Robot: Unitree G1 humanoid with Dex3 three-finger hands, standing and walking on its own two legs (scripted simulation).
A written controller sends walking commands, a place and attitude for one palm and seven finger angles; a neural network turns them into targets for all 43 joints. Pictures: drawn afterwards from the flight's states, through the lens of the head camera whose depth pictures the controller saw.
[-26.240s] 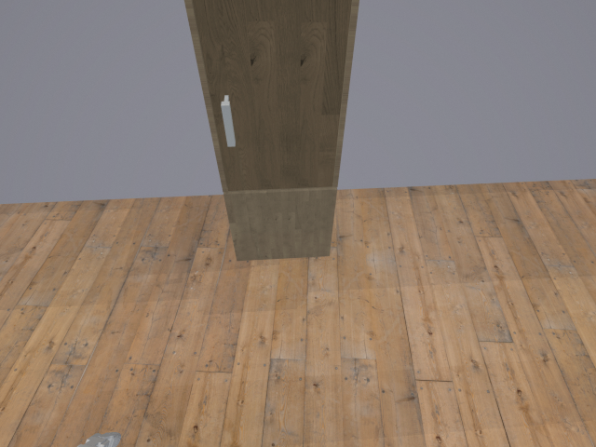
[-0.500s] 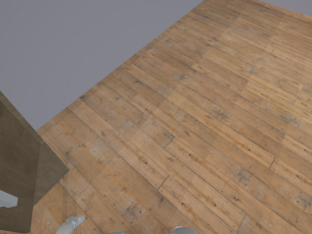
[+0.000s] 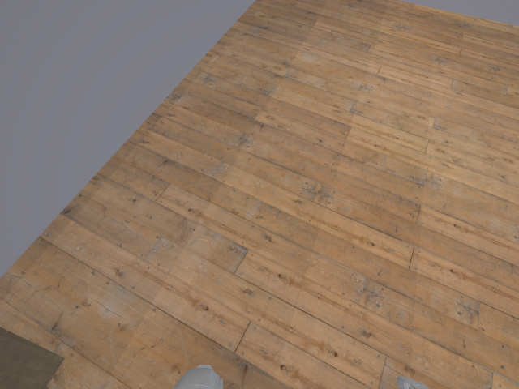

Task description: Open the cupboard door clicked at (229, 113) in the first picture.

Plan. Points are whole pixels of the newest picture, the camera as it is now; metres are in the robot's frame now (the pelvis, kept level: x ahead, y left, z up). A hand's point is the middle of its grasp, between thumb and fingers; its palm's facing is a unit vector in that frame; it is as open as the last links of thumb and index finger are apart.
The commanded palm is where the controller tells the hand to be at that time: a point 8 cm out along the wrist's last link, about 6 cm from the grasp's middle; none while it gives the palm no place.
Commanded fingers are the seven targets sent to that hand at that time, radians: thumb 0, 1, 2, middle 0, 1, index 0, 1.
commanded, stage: walk to a spot facing it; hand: left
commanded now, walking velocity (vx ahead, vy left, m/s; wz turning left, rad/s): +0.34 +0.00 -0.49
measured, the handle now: out of the picture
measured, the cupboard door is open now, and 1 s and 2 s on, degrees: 48 48 48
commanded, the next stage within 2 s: turn to face it in 1.10 s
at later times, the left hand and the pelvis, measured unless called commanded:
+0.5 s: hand (239, 226) +0.45 +0.08 -0.16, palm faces -0.33 -0.92 -0.21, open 7.4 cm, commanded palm none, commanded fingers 0.00 0.90 0.90 -0.20 -0.30 -0.20 -0.30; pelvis +0.22 -0.05 -0.02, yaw -14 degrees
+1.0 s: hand (246, 200) +0.54 +0.07 -0.18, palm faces -0.32 -0.93 -0.18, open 7.3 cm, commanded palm none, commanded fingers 0.00 0.90 0.90 -0.20 -0.30 -0.20 -0.30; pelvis +0.46 -0.10 +0.00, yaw -22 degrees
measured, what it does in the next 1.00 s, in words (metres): walks ahead, turning right: left foot, then right foot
